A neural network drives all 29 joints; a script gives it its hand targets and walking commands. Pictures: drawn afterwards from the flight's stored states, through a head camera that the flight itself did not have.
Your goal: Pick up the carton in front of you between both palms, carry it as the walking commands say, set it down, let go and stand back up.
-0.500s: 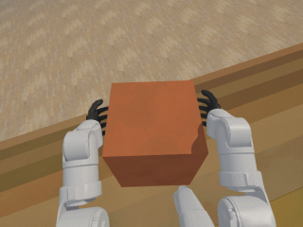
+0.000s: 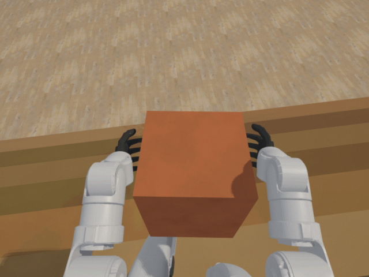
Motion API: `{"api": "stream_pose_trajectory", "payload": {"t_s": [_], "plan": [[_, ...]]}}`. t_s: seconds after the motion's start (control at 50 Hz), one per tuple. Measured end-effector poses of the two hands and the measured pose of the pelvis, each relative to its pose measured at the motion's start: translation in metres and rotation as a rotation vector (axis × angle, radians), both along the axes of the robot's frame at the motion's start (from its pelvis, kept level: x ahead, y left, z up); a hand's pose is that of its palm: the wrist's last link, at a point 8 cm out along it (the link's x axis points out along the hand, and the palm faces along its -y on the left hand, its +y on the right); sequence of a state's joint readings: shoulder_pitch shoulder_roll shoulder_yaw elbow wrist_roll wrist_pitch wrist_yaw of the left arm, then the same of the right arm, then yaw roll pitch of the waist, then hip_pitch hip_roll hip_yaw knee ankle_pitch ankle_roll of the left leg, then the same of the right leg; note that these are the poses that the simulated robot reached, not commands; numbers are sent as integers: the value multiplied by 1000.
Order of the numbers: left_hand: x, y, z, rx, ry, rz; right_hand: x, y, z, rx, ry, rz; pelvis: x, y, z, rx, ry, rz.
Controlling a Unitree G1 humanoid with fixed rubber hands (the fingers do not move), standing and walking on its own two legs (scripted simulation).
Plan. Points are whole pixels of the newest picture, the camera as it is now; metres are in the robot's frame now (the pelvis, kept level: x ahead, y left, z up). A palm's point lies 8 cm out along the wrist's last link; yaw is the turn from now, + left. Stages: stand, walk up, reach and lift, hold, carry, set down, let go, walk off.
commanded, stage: carry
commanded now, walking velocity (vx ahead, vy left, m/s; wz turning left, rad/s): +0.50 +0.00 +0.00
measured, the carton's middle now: (192, 178) +0.32 +0.02 -0.03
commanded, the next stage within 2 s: none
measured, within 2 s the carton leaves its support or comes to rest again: neither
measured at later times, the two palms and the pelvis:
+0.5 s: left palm (181, 87) +0.71 +0.09 -0.12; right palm (266, 89) +0.69 -0.21 -0.10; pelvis +0.36 -0.03 -0.20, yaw +0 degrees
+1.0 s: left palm (187, 70) +1.05 +0.09 -0.32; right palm (245, 69) +1.07 -0.21 -0.33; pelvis +0.72 -0.07 -0.41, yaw +0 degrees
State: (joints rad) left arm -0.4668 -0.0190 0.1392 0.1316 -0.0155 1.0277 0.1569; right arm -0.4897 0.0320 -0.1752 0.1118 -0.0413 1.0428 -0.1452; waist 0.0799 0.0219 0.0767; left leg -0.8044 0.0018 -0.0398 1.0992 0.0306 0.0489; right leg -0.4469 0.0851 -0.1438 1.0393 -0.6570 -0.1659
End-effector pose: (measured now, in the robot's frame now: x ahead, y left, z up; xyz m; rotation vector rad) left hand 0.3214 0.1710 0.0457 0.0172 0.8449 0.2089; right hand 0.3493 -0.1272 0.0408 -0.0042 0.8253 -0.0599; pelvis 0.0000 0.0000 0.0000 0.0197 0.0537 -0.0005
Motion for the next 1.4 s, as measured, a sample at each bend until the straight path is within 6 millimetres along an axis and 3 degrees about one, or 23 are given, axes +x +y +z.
{"api": "stream_pose_trajectory", "payload": {"t_s": [0.08,0.14,0.24,0.4,0.48,0.56,0.62,0.68,0.76,0.84,0.96,1.06,1.12,1.26,1.32,1.4], "plan": [[63,-3,-13,5,-85,0,59,-3,-16,15,-85,-12,59,-3,-32,-13,-11,-12],[119,-6,-26,-1,-163,-19,109,-7,-26,7,-162,-29,112,-4,-68,-42,-32,-10],[217,-37,-57,-1,-234,-132,177,-39,-57,-28,-233,-111,185,0,-131,-30,-36,-9],[316,-69,-129,-9,-63,-175,264,-70,-125,-31,-61,-157,291,-6,-169,-12,-25,-13],[375,-78,-157,-45,-74,-161,327,-80,-141,-83,-70,-128,348,-25,-195,-11,-28,3],[443,-92,-185,-49,-132,-142,404,-93,-162,-93,-129,-104,418,-46,-238,9,-36,11],[487,-91,-208,0,-174,-89,471,-92,-191,-61,-174,-43,473,-60,-282,-2,-45,-3],[519,-83,-246,20,-135,-46,520,-83,-228,-52,-142,9,508,-72,-308,-20,-26,-4],[550,-76,-298,11,-22,-5,561,-75,-285,-53,-29,44,552,-84,-326,-27,-28,16],[592,-76,-334,11,36,-6,599,-76,-328,-49,30,43,600,-86,-342,-21,-32,22],[691,-77,-361,26,-48,-41,683,-79,-361,-28,-54,-2,683,-77,-387,-37,-29,9],[794,-83,-386,4,-192,-103,763,-85,-380,-53,-194,-75,773,-63,-454,-50,-55,12],[845,-94,-409,-9,-204,-140,801,-94,-404,-47,-203,-99,808,-55,-484,-36,-32,16],[916,-103,-480,-31,-47,-149,866,-104,-472,-45,-44,-126,889,-51,-513,-20,-25,-2],[948,-102,-502,-38,-31,-132,905,-103,-490,-58,-28,-103,927,-58,-527,-23,-25,8],[1005,-107,-523,-55,-83,-113,969,-108,-503,-84,-79,-76,984,-73,-555,-11,-31,26]]}}
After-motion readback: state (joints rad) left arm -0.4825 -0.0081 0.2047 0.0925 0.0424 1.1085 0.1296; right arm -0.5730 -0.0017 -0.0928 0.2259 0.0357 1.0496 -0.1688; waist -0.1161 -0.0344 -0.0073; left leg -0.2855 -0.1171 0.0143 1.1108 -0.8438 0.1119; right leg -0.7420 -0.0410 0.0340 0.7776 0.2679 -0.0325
